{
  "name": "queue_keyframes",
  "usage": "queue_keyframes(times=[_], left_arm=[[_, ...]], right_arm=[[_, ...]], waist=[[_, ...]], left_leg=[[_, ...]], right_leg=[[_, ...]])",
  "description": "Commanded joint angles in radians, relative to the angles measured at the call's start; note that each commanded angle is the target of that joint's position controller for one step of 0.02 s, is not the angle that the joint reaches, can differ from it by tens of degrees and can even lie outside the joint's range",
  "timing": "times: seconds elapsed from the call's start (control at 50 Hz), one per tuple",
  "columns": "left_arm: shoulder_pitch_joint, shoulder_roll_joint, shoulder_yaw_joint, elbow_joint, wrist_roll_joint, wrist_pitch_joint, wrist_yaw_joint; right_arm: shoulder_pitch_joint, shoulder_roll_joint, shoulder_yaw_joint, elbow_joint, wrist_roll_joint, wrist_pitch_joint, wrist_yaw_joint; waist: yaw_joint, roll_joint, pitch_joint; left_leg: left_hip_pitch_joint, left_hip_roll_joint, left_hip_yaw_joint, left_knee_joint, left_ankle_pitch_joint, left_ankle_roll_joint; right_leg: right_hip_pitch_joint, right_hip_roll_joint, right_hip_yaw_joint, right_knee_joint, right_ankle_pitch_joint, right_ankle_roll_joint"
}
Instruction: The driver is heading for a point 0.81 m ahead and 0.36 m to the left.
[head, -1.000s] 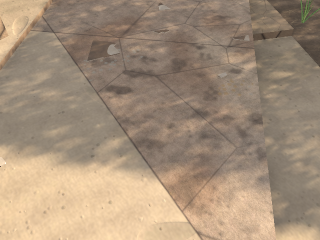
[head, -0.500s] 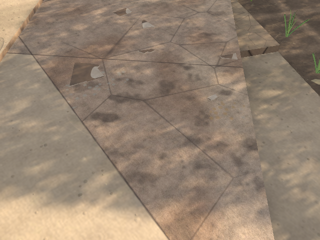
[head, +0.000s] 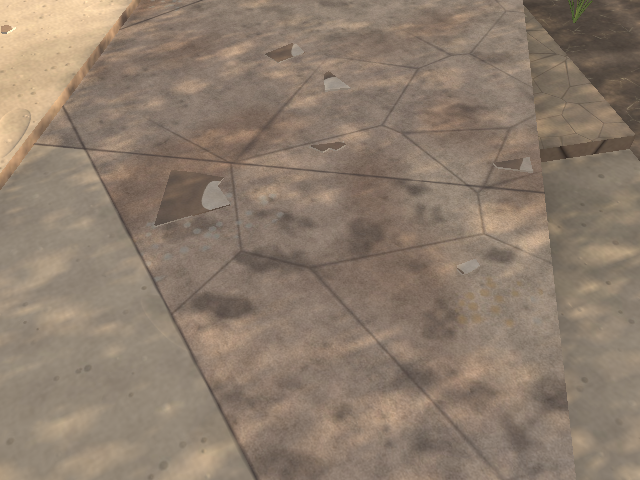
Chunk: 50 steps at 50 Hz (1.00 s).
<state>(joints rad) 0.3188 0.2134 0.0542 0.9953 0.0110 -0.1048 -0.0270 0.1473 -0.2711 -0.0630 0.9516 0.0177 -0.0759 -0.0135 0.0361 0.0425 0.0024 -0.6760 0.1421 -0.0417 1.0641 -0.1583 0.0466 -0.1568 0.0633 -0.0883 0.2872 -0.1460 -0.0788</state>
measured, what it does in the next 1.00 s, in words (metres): walks ahead, turning left: left foot, then right foot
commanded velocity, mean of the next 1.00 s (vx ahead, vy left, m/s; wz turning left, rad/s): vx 0.22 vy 0.00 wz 0.49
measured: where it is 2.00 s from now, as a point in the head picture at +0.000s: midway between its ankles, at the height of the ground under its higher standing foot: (153, 396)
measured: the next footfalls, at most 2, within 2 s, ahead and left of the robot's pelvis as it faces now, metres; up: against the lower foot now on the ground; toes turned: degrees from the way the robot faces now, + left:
left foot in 0.26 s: +0.32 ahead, +0.14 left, +0.00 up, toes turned +9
right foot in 0.72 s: +0.36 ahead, -0.08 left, +0.00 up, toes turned +27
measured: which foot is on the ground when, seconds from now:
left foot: up 0.00-0.24, down 0.26-0.72, up 0.74-1.00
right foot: down 0.00-0.28, up 0.30-0.70, down 0.72-1.00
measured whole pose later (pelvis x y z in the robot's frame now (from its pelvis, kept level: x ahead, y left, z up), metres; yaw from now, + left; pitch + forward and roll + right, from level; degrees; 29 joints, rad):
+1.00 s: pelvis +0.31 +0.03 +0.00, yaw +33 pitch +3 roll +1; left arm 0.37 0.25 0.07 0.80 0.02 -0.08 0.03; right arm 0.20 -0.31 -0.10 0.68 0.02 -0.01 0.01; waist 0.06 0.04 -0.05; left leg -0.72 0.03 -0.08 1.08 -0.13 -0.03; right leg -0.10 -0.05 -0.09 0.32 -0.26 0.00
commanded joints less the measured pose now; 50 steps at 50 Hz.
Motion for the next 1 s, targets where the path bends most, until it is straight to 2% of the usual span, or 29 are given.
queue_keyframes(times=[0.02, 0.1, 0.16, 0.22, 0.24, 0.26, 0.28, 0.3, 0.32, 0.34, 0.36, 0.38, 0.42, 0.44, 0.48, 0.52, 0.58, 0.62, 0.64, 0.68, 0.7, 0.72, 0.74, 0.76, 0.78, 0.8, 0.84, 0.9, 1.0], left_arm=[[-0.036, 0.142, 0.024, -0.056, 0.003, -0.017, 0.024], [-0.027, 0.153, 0.018, -0.050, 0.007, -0.010, 0.043], [-0.011, 0.172, 0.024, -0.039, -0.005, 0.014, 0.056], [-0.045, 0.204, 0.039, -0.055, -0.022, 0.046, 0.077], [-0.068, 0.210, 0.043, -0.070, -0.027, 0.056, 0.083], [-0.059, 0.207, 0.041, -0.083, -0.023, 0.062, 0.083], [-0.009, 0.157, 0.021, -0.117, 0.015, 0.054, 0.075], [0.073, 0.067, -0.010, -0.140, 0.022, 0.036, 0.057], [0.028, 0.149, 0.007, -0.139, -0.006, 0.023, 0.040], [-0.063, 0.168, 0.013, -0.167, -0.035, 0.026, 0.040], [-0.098, 0.167, 0.017, -0.166, -0.028, 0.039, 0.054], [-0.119, 0.187, 0.028, -0.177, -0.012, 0.056, 0.070], [-0.106, 0.171, 0.032, -0.193, -0.002, 0.079, 0.080], [-0.094, 0.154, 0.029, -0.195, -0.001, 0.081, 0.085], [-0.103, 0.143, 0.026, -0.203, 0.000, 0.082, 0.093], [-0.128, 0.145, 0.025, -0.215, -0.001, 0.087, 0.096], [-0.173, 0.149, 0.026, -0.237, -0.006, 0.086, 0.090], [-0.187, 0.150, 0.025, -0.248, -0.010, 0.077, 0.083], [-0.178, 0.156, 0.027, -0.250, -0.014, 0.070, 0.077], [-0.150, 0.161, 0.030, -0.252, -0.023, 0.057, 0.063], [-0.105, 0.159, 0.034, -0.240, -0.027, 0.051, 0.056], [-0.048, 0.180, 0.044, -0.223, -0.025, 0.047, 0.055], [0.034, 0.248, 0.060, -0.212, -0.004, 0.047, 0.059], [0.024, 0.322, 0.076, -0.219, 0.035, 0.047, 0.050], [-0.053, 0.286, 0.072, -0.254, 0.037, 0.034, 0.052], [-0.094, 0.232, 0.061, -0.269, 0.013, 0.029, 0.061], [-0.096, 0.199, 0.051, -0.276, -0.010, 0.027, 0.072], [-0.024, 0.182, 0.045, -0.264, 0.004, 0.014, 0.068], [0.047, 0.206, 0.056, -0.256, 0.004, 0.011, 0.059]], right_arm=[[0.024, -0.044, -0.013, -0.030, -0.005, 0.003, 0.004], [-0.101, -0.005, 0.004, -0.072, -0.011, -0.008, 0.025], [-0.148, -0.017, 0.005, -0.111, -0.013, -0.003, 0.044], [-0.086, -0.072, -0.016, -0.133, -0.018, -0.005, 0.067], [0.011, -0.106, -0.034, -0.114, -0.017, -0.008, 0.071], [0.112, -0.160, -0.059, -0.093, -0.019, -0.012, 0.065], [0.180, -0.255, -0.081, -0.103, -0.031, -0.004, 0.042], [0.146, -0.282, -0.077, -0.138, -0.035, 0.004, 0.034], [0.146, -0.224, -0.063, -0.159, -0.032, 0.018, 0.036], [0.068, -0.173, -0.053, -0.188, -0.026, 0.026, 0.030], [0.006, -0.139, -0.043, -0.201, -0.013, 0.034, 0.024], [-0.024, -0.117, -0.036, -0.212, -0.012, 0.041, 0.017], [-0.034, -0.130, -0.041, -0.222, -0.031, 0.051, 0.010], [-0.030, -0.144, -0.046, -0.227, -0.035, 0.051, 0.006], [-0.010, -0.166, -0.056, -0.237, -0.028, 0.054, -0.005], [-0.009, -0.175, -0.060, -0.251, -0.018, 0.066, -0.016], [-0.018, -0.172, -0.060, -0.271, -0.014, 0.085, -0.026], [-0.012, -0.170, -0.061, -0.281, -0.017, 0.094, -0.029], [-0.010, -0.167, -0.060, -0.287, -0.015, 0.098, -0.031], [-0.016, -0.160, -0.056, -0.301, -0.010, 0.105, -0.032], [-0.027, -0.154, -0.052, -0.308, -0.004, 0.109, -0.033], [-0.024, -0.130, -0.045, -0.314, -0.002, 0.110, -0.035], [-0.002, -0.054, -0.028, -0.320, -0.002, 0.108, -0.034], [-0.044, -0.063, -0.032, -0.375, 0.007, 0.083, -0.022], [-0.054, -0.131, -0.047, -0.377, -0.004, 0.063, -0.012], [-0.031, -0.158, -0.058, -0.355, -0.007, 0.060, -0.004], [0.018, -0.131, -0.057, -0.322, -0.015, 0.063, 0.006], [-0.010, -0.079, -0.044, -0.335, -0.004, 0.055, 0.021], [-0.103, -0.058, -0.034, -0.386, 0.001, 0.047, 0.035]], waist=[[-0.042, -0.094, 0.040], [-0.006, -0.087, 0.058], [0.007, -0.104, 0.044], [-0.038, -0.136, -0.015], [-0.083, -0.129, -0.062], [-0.125, -0.072, -0.121], [-0.105, 0.107, -0.250], [-0.034, 0.242, -0.409], [-0.088, 0.099, -0.468], [-0.086, 0.044, -0.346], [-0.060, -0.053, -0.217], [-0.042, -0.044, -0.161], [-0.012, 0.022, -0.122], [-0.005, 0.042, -0.123], [-0.013, 0.051, -0.149], [-0.025, 0.056, -0.171], [-0.043, 0.084, -0.148], [-0.052, 0.099, -0.136], [-0.052, 0.105, -0.153], [-0.034, 0.127, -0.151], [-0.001, 0.123, -0.140], [0.026, 0.092, -0.121], [0.031, -0.086, -0.156], [0.012, -0.328, -0.064], [-0.014, -0.282, 0.003], [-0.028, -0.230, 0.014], [-0.031, -0.188, 0.005], [0.001, -0.173, 0.019], [0.047, -0.174, 0.053]], left_leg=[[-0.063, 0.023, -0.035, -0.129, 0.166, -0.016], [0.074, -0.049, 0.043, -0.383, 0.320, -0.016], [0.070, -0.075, 0.065, -0.457, 0.284, -0.008], [0.129, -0.125, 0.101, -0.496, 0.117, 0.028], [0.232, -0.162, 0.121, -0.547, 0.120, 0.046], [0.392, -0.177, 0.095, -0.639, 0.297, 0.075], [0.701, 0.038, -0.177, -0.544, 0.741, 0.168], [0.976, 0.266, -0.597, -0.580, 0.904, 0.408], [0.927, 0.222, -0.560, -0.639, 0.661, 0.382], [0.812, 0.169, -0.444, -0.671, 0.464, 0.328], [0.642, 0.120, -0.353, -0.714, 0.337, 0.272], [0.508, 0.091, -0.323, -0.744, 0.239, 0.248], [0.360, 0.033, -0.291, -0.783, 0.167, 0.232], [0.343, 0.017, -0.272, -0.781, 0.198, 0.229], [0.366, 0.013, -0.278, -0.766, 0.230, 0.226], [0.380, 0.004, -0.298, -0.762, 0.121, 0.208], [0.363, -0.019, -0.339, -0.772, -0.072, 0.180], [0.369, -0.022, -0.374, -0.765, -0.095, 0.171], [0.378, -0.024, -0.395, -0.766, -0.156, 0.165], [0.354, -0.038, -0.428, -0.760, -0.293, 0.148], [0.300, -0.063, -0.425, -0.745, -0.370, 0.128], [0.198, -0.113, -0.392, -0.686, -0.431, 0.087], [0.042, -0.206, -0.248, -0.395, -0.484, 0.026], [-0.188, -0.291, -0.115, -0.211, -0.419, 0.019], [-0.237, -0.206, -0.151, -0.091, -0.323, 0.010], [-0.239, -0.187, -0.138, -0.045, -0.239, -0.002], [-0.219, -0.158, -0.090, 0.050, -0.133, -0.040], [-0.213, -0.126, -0.048, 0.125, -0.018, -0.064], [-0.209, -0.091, -0.027, -0.064, 0.076, -0.088]], right_leg=[[-0.017, -0.279, 0.162, -0.197, 0.101, -0.135], [-0.032, -0.238, -0.009, -0.158, 0.385, -0.087], [0.093, -0.270, -0.041, -0.065, 0.495, -0.075], [0.197, -0.304, -0.036, 0.117, 0.700, -0.045], [0.198, -0.285, -0.049, 0.252, 0.740, -0.022], [0.148, -0.221, -0.078, 0.456, 0.646, 0.028], [-0.121, -0.145, -0.083, 0.785, 0.166, 0.093], [-0.438, 0.049, 0.048, 1.127, -0.572, 0.144], [-0.481, -0.012, 0.205, 1.195, -0.521, 0.117], [-0.536, -0.048, 0.187, 1.167, -0.431, 0.100], [-0.537, -0.090, 0.170, 1.079, -0.361, 0.106], [-0.490, -0.117, 0.173, 0.995, -0.319, 0.108], [-0.391, -0.107, 0.158, 0.889, -0.279, 0.111], [-0.375, -0.099, 0.151, 0.829, -0.270, 0.118], [-0.380, -0.086, 0.155, 0.730, -0.247, 0.137], [-0.376, -0.082, 0.169, 0.660, -0.195, 0.151], [-0.358, -0.066, 0.177, 0.559, -0.155, 0.158], [-0.331, -0.053, 0.179, 0.491, -0.163, 0.154], [-0.304, -0.048, 0.175, 0.451, -0.168, 0.148], [-0.213, -0.034, 0.151, 0.330, -0.175, 0.124], [-0.114, -0.031, 0.130, 0.218, -0.133, 0.105], [0.015, -0.081, 0.148, 0.118, -0.136, 0.076], [0.165, -0.318, 0.365, 0.047, -0.301, 0.007], [0.124, -0.462, 0.706, -0.090, -0.505, -0.104], [0.080, -0.475, 0.716, -0.102, -0.541, -0.129], [0.079, -0.430, 0.604, -0.090, -0.492, -0.092], [0.092, -0.361, 0.449, -0.092, -0.368, -0.042], [0.074, -0.324, 0.282, -0.118, -0.212, -0.041], [0.128, -0.338, 0.150, -0.140, -0.078, -0.062]])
